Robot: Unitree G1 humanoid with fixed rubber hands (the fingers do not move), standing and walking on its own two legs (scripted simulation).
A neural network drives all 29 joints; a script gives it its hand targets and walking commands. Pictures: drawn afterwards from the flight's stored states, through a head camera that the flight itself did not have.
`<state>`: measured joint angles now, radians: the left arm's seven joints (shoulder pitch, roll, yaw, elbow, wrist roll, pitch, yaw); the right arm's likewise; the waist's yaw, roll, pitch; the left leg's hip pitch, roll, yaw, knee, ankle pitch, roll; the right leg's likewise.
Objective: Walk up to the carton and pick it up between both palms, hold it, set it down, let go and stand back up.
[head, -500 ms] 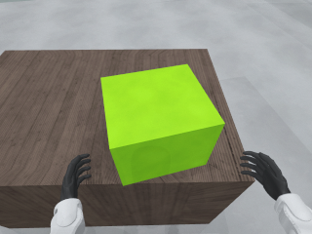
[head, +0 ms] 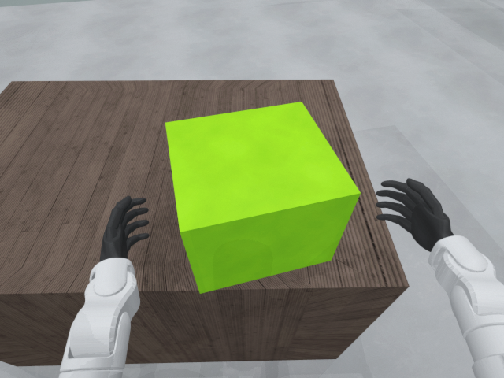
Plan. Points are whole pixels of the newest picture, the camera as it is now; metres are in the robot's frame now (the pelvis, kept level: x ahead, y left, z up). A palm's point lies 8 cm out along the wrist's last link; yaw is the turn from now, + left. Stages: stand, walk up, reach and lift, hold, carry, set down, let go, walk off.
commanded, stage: reach and lift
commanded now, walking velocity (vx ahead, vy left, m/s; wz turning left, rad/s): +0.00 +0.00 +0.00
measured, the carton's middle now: (252, 195) +0.46 +0.00 +0.00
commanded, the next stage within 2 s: none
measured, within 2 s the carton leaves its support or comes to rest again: neither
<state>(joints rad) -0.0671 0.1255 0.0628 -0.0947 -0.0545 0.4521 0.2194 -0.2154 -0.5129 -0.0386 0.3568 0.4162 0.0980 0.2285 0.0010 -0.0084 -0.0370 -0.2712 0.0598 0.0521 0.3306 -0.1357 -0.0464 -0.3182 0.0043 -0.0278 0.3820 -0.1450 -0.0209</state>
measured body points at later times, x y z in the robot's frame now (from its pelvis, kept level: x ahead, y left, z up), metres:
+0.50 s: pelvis +0.01 +0.00 +0.00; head +0.04 +0.00 +0.45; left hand +0.35 +0.22 +0.12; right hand +0.41 -0.24 +0.12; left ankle +0.02 +0.15 -0.75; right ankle +0.03 -0.10 -0.75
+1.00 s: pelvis +0.02 +0.00 +0.00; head +0.06 +0.00 +0.45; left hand +0.40 +0.23 +0.14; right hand +0.47 -0.22 +0.15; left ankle +0.02 +0.15 -0.75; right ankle +0.03 -0.10 -0.75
